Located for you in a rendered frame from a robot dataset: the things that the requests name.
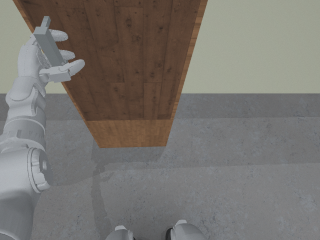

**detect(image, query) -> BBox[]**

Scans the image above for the left robot upper arm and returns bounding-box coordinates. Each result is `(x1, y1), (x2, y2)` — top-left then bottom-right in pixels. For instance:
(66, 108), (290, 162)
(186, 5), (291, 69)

(0, 147), (54, 240)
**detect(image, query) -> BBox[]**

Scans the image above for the left robot shin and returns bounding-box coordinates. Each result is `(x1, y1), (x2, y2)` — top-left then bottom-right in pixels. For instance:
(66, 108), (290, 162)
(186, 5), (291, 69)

(115, 225), (127, 231)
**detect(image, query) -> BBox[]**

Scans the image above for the cupboard door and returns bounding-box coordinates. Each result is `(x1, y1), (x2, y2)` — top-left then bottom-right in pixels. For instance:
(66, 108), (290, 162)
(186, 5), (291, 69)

(17, 0), (201, 121)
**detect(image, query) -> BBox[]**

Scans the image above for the left robot hand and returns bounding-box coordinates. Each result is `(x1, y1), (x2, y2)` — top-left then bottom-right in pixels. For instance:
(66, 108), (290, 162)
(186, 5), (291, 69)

(17, 29), (85, 88)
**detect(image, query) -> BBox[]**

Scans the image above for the left robot thigh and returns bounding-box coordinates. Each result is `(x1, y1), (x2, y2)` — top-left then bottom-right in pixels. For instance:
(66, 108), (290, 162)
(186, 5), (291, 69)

(106, 229), (134, 240)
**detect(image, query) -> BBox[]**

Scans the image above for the handle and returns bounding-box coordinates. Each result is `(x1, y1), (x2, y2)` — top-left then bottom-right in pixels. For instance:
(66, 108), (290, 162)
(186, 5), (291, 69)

(33, 16), (69, 71)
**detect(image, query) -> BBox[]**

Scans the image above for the robot left forearm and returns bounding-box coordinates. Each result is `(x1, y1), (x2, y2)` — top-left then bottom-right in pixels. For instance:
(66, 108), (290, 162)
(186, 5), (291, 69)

(0, 76), (46, 154)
